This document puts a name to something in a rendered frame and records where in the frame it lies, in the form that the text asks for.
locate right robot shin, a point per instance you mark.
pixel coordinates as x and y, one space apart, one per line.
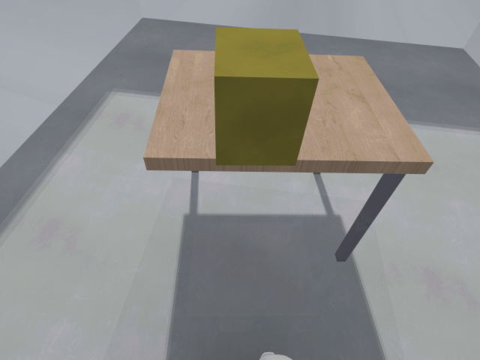
267 353

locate table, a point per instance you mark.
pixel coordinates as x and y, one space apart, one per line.
354 127

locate carton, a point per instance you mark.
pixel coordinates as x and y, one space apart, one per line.
264 87

